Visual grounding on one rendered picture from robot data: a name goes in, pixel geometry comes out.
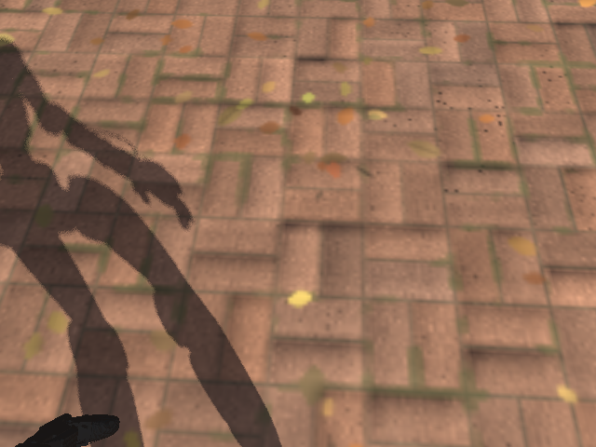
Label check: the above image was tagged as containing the robot left hand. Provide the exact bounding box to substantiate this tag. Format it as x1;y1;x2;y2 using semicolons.
15;413;120;447

